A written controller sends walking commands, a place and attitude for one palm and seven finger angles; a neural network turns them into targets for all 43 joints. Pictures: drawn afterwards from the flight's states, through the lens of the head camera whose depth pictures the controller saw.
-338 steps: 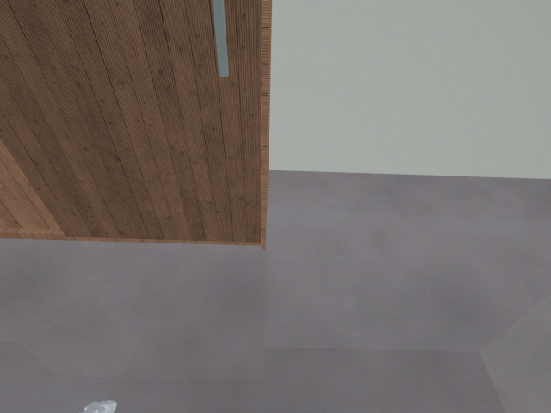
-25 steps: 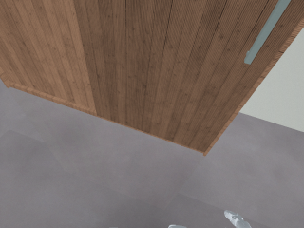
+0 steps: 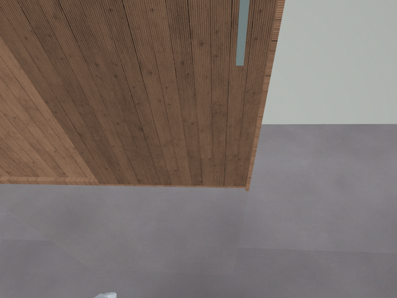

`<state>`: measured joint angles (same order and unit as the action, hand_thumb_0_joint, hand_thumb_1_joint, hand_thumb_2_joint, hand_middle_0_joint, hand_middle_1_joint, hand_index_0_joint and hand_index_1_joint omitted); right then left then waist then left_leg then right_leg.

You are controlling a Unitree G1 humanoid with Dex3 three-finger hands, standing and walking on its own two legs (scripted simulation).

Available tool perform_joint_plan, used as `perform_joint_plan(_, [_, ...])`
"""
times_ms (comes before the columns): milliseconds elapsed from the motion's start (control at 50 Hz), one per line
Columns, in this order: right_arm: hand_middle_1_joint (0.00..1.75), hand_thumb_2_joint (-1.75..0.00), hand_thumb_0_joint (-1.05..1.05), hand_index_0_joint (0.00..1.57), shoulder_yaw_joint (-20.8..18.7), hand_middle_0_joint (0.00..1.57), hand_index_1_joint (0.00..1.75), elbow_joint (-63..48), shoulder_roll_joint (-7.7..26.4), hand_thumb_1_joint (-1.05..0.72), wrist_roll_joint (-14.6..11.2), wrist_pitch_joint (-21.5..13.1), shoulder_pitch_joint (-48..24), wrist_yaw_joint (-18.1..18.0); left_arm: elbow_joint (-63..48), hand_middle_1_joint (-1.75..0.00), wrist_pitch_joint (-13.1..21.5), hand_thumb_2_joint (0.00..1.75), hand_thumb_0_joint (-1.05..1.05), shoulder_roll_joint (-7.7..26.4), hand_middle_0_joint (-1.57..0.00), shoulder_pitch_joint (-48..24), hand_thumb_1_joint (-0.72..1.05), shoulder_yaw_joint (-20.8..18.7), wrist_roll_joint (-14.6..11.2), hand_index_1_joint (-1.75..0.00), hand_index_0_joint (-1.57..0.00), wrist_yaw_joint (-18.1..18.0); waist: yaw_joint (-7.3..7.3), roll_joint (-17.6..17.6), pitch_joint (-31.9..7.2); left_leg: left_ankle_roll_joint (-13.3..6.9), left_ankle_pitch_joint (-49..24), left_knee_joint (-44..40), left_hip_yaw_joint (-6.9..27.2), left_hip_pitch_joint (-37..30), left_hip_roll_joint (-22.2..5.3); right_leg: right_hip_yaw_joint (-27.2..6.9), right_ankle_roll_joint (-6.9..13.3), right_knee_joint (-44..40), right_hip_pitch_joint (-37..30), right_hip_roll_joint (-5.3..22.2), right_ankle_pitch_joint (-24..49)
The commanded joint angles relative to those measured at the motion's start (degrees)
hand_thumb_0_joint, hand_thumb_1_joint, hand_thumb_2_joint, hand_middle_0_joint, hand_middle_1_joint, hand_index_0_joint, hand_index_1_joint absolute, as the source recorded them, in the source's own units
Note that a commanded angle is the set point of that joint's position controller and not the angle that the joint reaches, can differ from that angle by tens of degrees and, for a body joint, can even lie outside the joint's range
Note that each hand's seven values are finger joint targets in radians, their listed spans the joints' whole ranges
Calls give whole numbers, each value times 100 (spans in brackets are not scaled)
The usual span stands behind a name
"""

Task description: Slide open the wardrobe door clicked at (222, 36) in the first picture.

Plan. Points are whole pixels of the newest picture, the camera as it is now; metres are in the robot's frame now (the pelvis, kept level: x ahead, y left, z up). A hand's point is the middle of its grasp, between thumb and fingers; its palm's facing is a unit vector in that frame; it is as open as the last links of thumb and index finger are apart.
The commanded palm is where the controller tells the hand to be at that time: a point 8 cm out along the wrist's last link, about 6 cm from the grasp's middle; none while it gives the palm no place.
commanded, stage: take the last steps up to it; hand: right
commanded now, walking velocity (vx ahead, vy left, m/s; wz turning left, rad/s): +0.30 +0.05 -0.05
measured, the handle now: (242, 22) +0.78 -0.12 +0.19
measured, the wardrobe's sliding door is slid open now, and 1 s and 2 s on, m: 0.00 0.00 0.00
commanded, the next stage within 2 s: come to a stop and stand still in 0.96 s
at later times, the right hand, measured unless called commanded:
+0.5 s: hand (262, 282) +0.19 -0.13 -0.16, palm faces -0.01 +0.98 -0.20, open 7.4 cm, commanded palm none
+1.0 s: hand out of the picture +0.15 -0.14 -0.19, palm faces +0.15 +0.98 -0.09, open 7.3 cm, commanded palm none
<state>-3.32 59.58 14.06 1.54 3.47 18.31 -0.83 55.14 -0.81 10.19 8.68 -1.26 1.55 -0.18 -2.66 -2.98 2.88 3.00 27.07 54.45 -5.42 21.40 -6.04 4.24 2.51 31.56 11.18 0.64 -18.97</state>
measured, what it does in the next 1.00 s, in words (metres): walks ahead: left foot, then right foot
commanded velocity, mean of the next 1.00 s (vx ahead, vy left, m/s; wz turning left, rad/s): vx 0.26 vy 0.02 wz -0.03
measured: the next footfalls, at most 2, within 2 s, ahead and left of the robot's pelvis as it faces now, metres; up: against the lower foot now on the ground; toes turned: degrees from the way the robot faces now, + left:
left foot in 0.46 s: +0.19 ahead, +0.17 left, +0.00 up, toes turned +7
right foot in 0.92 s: +0.33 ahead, -0.08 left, +0.00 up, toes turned -12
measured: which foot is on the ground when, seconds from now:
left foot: up 0.00-0.44, down 0.46-0.92, up 0.94-1.00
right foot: down 0.00-0.46, up 0.48-0.90, down 0.92-1.00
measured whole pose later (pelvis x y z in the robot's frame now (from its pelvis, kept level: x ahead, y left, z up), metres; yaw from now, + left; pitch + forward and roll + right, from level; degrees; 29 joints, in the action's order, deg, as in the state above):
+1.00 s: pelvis +0.23 +0.00 -0.01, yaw -2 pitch -3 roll +2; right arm -1.6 66.6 7.4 1.3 -0.7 23.5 -0.6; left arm 57.6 3.3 7.7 8.2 -1.9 1.6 0.0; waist -3.0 -2.0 3.4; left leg 0.8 28.8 52.9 -5.7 13.8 -3.8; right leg 9.3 4.4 35.2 18.5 3.4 -14.4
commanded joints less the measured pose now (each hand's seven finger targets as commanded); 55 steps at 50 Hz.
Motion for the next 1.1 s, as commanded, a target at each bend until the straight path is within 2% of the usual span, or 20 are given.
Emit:
perform_joint_plan(0, [30, -90, 0, 20, -2, 20, 30, -353, 231, -90, 22, -306, -327, 122, 0, -30, 227, 90, 0, 917, -20, 674, 90, -201, -43, -30, -20, -140, 378, 1043, 260, 2, -744, 905, 367, 1262, -55, -1567, 479, -2084, -586, 1397, 713])
perform_joint_plan(200, [30, -90, 0, 20, -2, 20, 30, -431, 98, -90, 1, -327, -892, 184, 368, -30, 387, 90, 0, 757, -20, 1533, 90, -271, -33, -30, -20, -176, 509, 955, 546, 94, -1167, -31, 365, 1560, -169, -1473, 769, -2331, -933, 1600, 841])
perform_joint_plan(320, [30, -90, 0, 20, -11, 20, 30, -582, -67, -90, -39, -427, -1264, 240, 544, -30, 370, 90, 0, 845, -20, 1562, 90, -321, 37, -30, -20, -148, 522, 1117, 520, -15, -920, -1513, 54, 619, -18, -1277, 719, -2060, -533, 1622, 806])
perform_joint_plan(360, [30, -90, 0, 20, -33, 20, 30, -501, -96, -90, -41, -477, -1071, 235, 607, -30, 361, 90, 0, 823, -20, 1576, 90, -311, 44, -30, -20, -146, 405, 1026, 416, -82, -1128, -1983, -53, -44, 142, -1135, 611, -1732, -275, 1536, 1010])
perform_joint_plan(400, [30, -90, 0, 20, -94, 20, 30, -179, 41, -90, -23, -565, -215, 207, 691, -30, 360, 90, 0, 737, -20, 1577, 90, -282, 16, -30, -20, -135, 35, 570, -9, -166, -1567, -2751, -209, -1418, 346, -725, 314, -647, 89, 1100, 1178])
perform_joint_plan(420, [30, -90, 0, 20, -167, 20, 30, 46, 431, -90, 7, -648, 486, 158, 675, -30, 389, 90, 0, 546, -20, 1629, 90, -255, -40, -30, -20, -87, -265, -226, -463, -399, -1207, -3084, 548, -2718, -270, -322, 80, 606, 932, 727, 886])
perform_joint_plan(440, [30, -90, 0, 20, -315, 20, 30, 248, 1030, -90, 13, -699, 1237, 83, 482, -30, 424, 90, 0, 139, -20, 1628, 90, -156, -82, -30, -20, -52, -469, -1772, -882, -936, -1179, -3701, 2588, -3661, -1794, 200, -156, 2305, 2248, 12, -1155])
perform_joint_plan(460, [30, -90, 0, 20, -282, 20, 30, 256, 1059, -90, -77, -667, 1400, 29, 312, -30, 369, 90, 0, 433, -20, 1238, 90, -207, -78, -30, -20, -53, -549, -1193, -744, -1205, -821, -4162, 3057, -3112, -2096, -295, -92, 3221, 2496, 150, -1551])
perform_joint_plan(480, [30, -90, 0, 20, -245, 20, 30, 182, 874, -90, -87, -662, 886, 10, 373, -30, 353, 90, 0, 390, -20, 1225, 90, -272, -73, -30, -20, -30, -314, -699, -407, -1232, 222, -4372, 2814, -2473, -1936, -461, -60, 3619, 2510, 398, -1019])
perform_joint_plan(500, [30, -90, 0, 20, -209, 20, 30, 74, 671, -90, -84, -676, 439, 17, 418, -30, 324, 90, 0, 302, -20, 1099, 90, -280, -54, -30, -20, 1, -184, -754, -74, -1110, 694, -4545, 2687, -1825, -1763, -469, -75, 3817, 2546, 524, -573])
perform_joint_plan(580, [30, -90, 0, 20, 20, 20, 30, -12, -55, -90, -36, -749, -62, -35, 598, -30, 144, 90, 0, -1, -20, 1404, 90, -263, 15, -30, -20, 55, 342, -305, 454, -839, -816, -4669, 921, -601, -1123, -291, -295, 3298, 1940, 725, 349])
perform_joint_plan(680, [30, -90, 0, 20, 24, 20, 30, 107, 54, -90, -11, -829, 204, -43, 365, -30, 123, 90, 0, -33, -20, 937, 90, -265, -6, -30, -20, 129, 338, -401, 473, -1025, -1628, -4646, 531, -792, -1045, -69, -439, 2138, 1957, 748, 630])
perform_joint_plan(780, [30, -90, 0, 20, -6, 20, 30, 261, 240, -90, 8, -813, 484, -38, 81, -30, 252, 90, 0, 0, -20, 218, 90, -224, -41, -30, -20, 180, 130, -331, 457, -1069, -1905, -4311, 553, -1038, -1126, 132, -374, 869, 1466, 583, 598])
perform_joint_plan(820, [30, -90, 0, 20, -15, 20, 30, 317, 220, -90, 8, -776, 548, -38, 89, -30, 301, 90, 0, 29, -20, 256, 90, -228, -42, -30, -20, 165, 182, -270, 385, -998, -2044, -4014, 511, -1047, -1075, 242, -329, 446, 1006, 459, 622])
perform_joint_plan(860, [30, -90, 0, 20, 3, 20, 30, 354, 139, -90, -35, -711, 543, -45, 275, -30, 368, 90, 0, 200, -20, 780, 90, -245, -21, -30, -20, 110, 441, 129, 120, -782, -2212, -3105, 195, -664, -741, 354, -306, -270, -245, 282, 971])
perform_joint_plan(880, [30, -90, 0, 20, 37, 20, 30, 318, -37, -90, -55, -685, 639, -32, 437, -30, 420, 90, 0, 579, -20, 1379, 90, -322, 7, -30, -20, 51, 656, 901, -289, -550, -1932, -1900, -93, -176, -317, -334, -124, -604, -1211, 803, 1261])
perform_joint_plan(900, [30, -90, 0, 20, 95, 20, 30, 215, -330, -90, -106, -672, 785, -4, 528, -30, 430, 90, 0, 1165, -20, 1928, 90, -450, 36, -30, -20, -14, 759, 2231, -748, -253, 82, -392, -573, 759, 342, -1998, 422, -1090, -1993, 2153, 1917])
perform_joint_plan(920, [30, -90, 0, 20, 110, 20, 30, 55, -192, -90, -56, -647, 468, -22, 585, -30, 349, 90, 0, 1283, -20, 2080, 90, -434, -22, -30, -20, -61, 796, 1967, -644, -298, 911, 569, -97, 975, 365, -2306, 756, -1445, -1674, 2518, 1777])
perform_joint_plan(1000, [30, -90, 0, 20, 42, 20, 30, 250, -338, -90, 4, -535, 261, 41, 372, -30, 425, 90, 0, 494, -20, 969, 90, -200, -47, -30, -20, -129, 375, 889, 157, -238, -463, 1140, 358, 795, -123, -1215, 495, -1958, -67, 1856, 1452])
perform_joint_plan(1080, [30, -90, 0, 20, 37, 20, 30, 369, -535, -90, -17, -357, 586, -26, 356, -30, 477, 90, 0, 233, -20, 812, 90, -161, -72, -30, -20, -199, 146, 594, -175, -50, -1196, 633, 498, 379, -101, -536, 333, -1929, 28, 1587, 2771])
